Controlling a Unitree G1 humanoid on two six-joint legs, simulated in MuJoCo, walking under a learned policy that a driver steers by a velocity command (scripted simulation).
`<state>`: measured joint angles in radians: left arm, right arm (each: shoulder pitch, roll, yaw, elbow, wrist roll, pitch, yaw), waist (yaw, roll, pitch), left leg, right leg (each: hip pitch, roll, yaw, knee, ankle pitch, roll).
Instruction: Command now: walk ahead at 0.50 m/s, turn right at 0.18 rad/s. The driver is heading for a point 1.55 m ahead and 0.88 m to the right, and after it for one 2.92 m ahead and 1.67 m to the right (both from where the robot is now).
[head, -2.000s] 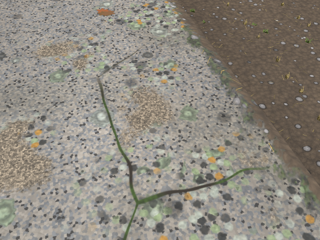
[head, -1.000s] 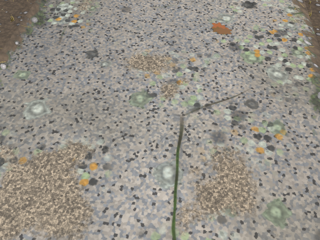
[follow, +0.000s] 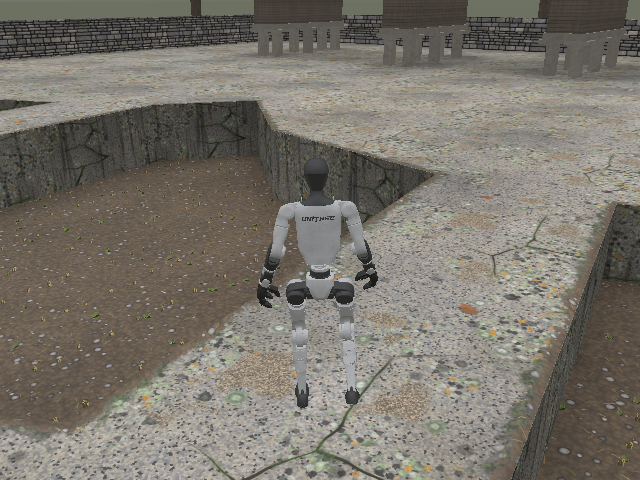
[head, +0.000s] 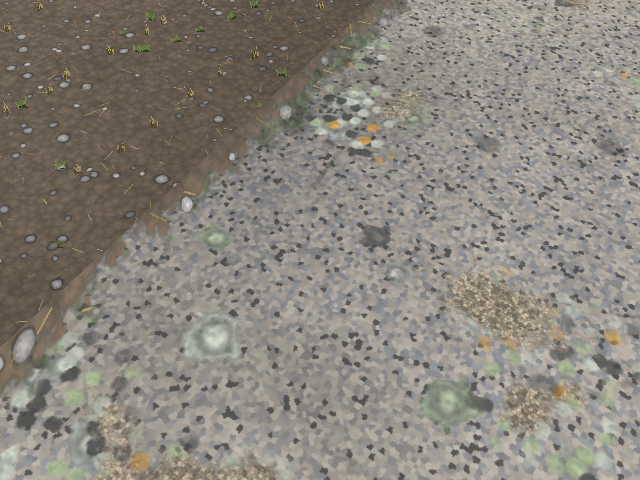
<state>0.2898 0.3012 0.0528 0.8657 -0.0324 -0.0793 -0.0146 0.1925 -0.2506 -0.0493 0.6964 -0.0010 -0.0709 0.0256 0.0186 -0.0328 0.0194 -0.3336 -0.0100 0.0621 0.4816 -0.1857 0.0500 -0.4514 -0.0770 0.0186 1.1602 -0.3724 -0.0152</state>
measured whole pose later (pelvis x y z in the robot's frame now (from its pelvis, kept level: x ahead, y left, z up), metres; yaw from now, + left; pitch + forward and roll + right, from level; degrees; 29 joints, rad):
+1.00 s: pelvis +0.55 -0.12 -0.01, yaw -34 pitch +2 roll +1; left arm 0.33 0.30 0.07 0.71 -0.03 -0.02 0.01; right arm 0.15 -0.26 -0.06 0.70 -0.01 -0.11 0.02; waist 0.02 -0.04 0.00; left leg -0.37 -0.03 0.02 0.52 -0.18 0.02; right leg -0.39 0.05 0.12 1.17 -0.43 -0.03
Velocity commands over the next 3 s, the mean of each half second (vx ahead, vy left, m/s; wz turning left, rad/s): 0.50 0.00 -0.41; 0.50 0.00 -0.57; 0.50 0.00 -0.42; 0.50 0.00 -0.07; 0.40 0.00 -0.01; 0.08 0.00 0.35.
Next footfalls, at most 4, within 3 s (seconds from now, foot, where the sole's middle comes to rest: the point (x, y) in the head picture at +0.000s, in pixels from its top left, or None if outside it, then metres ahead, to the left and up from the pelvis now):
0.40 right None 0.36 -0.17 -0.77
0.88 left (362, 381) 0.69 -0.08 -0.77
1.42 right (530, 369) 0.74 -0.47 -0.77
1.94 left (521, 241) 1.12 -0.52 -0.77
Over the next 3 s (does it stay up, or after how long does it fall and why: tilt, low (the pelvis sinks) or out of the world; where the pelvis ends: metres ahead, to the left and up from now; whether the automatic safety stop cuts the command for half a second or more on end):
stays up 1.17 -0.70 0.00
